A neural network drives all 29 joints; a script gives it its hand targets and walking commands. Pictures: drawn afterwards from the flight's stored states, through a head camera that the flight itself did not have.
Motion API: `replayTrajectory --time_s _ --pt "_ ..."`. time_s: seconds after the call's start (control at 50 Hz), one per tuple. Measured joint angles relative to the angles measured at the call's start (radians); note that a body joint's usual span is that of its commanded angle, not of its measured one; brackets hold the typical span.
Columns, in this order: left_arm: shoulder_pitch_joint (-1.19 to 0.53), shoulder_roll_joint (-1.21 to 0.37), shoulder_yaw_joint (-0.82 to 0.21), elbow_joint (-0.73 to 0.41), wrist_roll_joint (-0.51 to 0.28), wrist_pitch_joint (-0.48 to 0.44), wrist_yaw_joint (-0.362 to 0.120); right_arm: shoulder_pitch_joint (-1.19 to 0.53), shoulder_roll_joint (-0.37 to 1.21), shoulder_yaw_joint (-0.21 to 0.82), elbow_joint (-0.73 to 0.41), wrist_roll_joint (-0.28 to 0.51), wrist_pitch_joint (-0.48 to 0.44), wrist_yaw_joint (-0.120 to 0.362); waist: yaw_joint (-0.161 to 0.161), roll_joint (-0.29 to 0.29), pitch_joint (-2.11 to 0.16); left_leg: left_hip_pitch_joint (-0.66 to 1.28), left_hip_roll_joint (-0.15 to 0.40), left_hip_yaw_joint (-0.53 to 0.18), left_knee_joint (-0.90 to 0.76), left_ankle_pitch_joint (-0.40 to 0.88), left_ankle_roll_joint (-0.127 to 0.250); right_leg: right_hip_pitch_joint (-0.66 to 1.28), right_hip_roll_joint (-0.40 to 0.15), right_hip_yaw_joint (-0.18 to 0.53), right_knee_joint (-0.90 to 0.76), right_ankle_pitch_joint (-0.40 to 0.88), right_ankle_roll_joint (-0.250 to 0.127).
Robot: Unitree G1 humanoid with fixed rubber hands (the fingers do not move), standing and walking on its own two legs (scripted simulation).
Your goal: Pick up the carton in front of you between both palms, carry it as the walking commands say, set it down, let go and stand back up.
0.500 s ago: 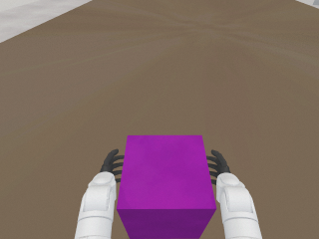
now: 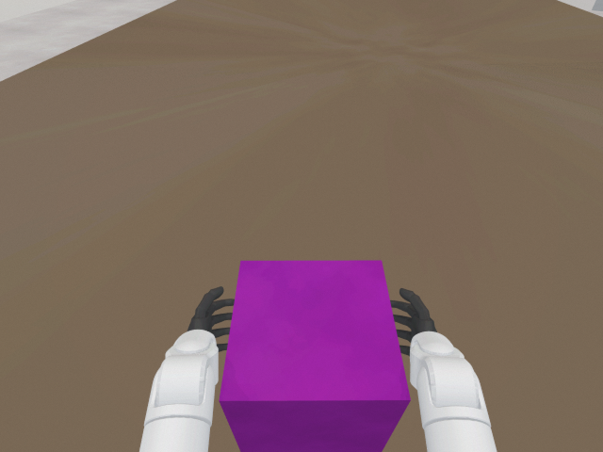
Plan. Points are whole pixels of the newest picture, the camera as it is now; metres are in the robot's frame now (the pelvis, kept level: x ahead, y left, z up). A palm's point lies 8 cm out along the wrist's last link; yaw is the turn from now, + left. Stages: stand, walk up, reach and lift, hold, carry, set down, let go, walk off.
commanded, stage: carry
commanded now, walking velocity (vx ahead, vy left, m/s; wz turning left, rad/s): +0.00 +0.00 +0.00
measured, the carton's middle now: (311, 363) +0.30 +0.00 -0.04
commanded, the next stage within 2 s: hold in 0.12 s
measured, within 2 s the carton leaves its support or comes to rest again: neither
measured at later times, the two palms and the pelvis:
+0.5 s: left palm (178, 362) +0.25 +0.17 +0.05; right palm (402, 331) +0.30 -0.12 +0.05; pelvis -0.01 -0.02 +0.01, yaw +9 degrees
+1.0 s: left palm (207, 360) +0.31 +0.16 -0.05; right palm (390, 338) +0.35 -0.13 -0.05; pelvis -0.02 -0.05 -0.02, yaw +10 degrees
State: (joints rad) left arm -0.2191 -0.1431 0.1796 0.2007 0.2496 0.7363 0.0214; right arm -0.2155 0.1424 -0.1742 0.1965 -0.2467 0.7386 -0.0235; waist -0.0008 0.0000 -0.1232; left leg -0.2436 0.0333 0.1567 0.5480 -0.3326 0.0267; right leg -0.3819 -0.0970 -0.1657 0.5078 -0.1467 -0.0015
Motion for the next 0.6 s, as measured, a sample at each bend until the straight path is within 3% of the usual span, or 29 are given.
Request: replayTrajectory --time_s 0.12,0.2,0.3,0.6 --pt "0.001 0.0 -0.001 -0.002 0.0 0.0 0.0 0.0 0.0 0.0 -0.002 0.0 0.0 0.0 0.001 0.0 0.002 -0.001 -0.002 0.001 0.001 0.0 0.003 -0.001 -0.002 0.002 0.0 0.001 0.003" --pt "-0.011 -0.003 -0.011 0.016 0.008 -0.031 -0.012 0.018 -0.003 -0.001 -0.048 -0.006 0.001 0.001 -0.017 0.018 0.113 0.103 -0.022 -0.064 -0.053 0.029 0.011 0.131 0.05 0.11 -0.075 0.022 0.008" --pt "-0.006 -0.001 -0.005 0.021 0.005 -0.044 -0.015 0.023 -0.004 0.008 -0.045 -0.01 -0.007 0.001 -0.004 0.02 0.171 0.18 -0.044 -0.113 -0.121 0.07 0.001 0.213 0.067 0.174 -0.122 0.03 0.032" --pt "-0.058 -0.012 0.06 0.098 0.032 -0.05 -0.029 -0.055 0.012 -0.04 0.051 -0.053 -0.009 0.014 -0.001 0.034 0.166 0.207 -0.041 -0.22 -0.134 0.089 -0.033 0.262 0.102 0.163 -0.114 0.007 -0.004"
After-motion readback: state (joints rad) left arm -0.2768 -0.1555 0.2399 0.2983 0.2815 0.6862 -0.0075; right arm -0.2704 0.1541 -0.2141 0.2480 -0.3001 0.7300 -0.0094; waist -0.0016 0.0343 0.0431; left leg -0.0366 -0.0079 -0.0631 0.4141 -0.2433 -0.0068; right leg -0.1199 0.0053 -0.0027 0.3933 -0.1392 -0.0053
